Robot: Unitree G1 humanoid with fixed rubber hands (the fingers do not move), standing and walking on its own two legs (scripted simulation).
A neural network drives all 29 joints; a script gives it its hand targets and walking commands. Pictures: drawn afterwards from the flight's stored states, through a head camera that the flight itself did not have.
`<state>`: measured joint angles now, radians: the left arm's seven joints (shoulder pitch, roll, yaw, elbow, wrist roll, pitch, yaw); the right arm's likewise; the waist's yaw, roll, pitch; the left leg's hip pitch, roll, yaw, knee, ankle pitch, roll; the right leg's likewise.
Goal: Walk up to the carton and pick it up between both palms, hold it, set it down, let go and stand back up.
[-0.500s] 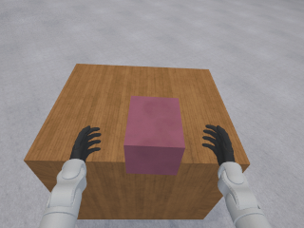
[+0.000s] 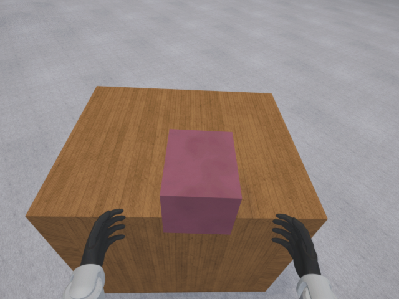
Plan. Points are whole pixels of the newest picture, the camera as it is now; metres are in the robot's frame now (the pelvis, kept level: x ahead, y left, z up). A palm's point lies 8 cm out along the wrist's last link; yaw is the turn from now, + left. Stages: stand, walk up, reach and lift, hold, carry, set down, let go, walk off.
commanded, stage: set down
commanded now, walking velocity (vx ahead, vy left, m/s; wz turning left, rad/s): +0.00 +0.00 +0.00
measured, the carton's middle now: (199, 180) +0.43 +0.02 -0.02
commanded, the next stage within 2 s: let go in 1.14 s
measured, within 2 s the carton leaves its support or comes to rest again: neither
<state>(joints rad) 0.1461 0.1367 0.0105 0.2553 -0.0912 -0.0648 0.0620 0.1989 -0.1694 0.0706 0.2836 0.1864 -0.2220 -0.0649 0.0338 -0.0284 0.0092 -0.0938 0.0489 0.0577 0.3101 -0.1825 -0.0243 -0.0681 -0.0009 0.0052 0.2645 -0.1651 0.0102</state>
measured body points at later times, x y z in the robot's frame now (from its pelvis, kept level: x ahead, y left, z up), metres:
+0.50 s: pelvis +0.01 +0.00 +0.00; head -0.02 +0.01 +0.44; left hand +0.18 +0.21 -0.04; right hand +0.18 -0.19 -0.04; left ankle -0.01 +0.13 -0.75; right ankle -0.01 -0.13 -0.75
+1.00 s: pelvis +0.03 -0.01 -0.01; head +0.02 +0.01 +0.44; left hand +0.19 +0.21 -0.08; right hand +0.19 -0.22 -0.08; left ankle -0.01 +0.13 -0.75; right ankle -0.01 -0.13 -0.75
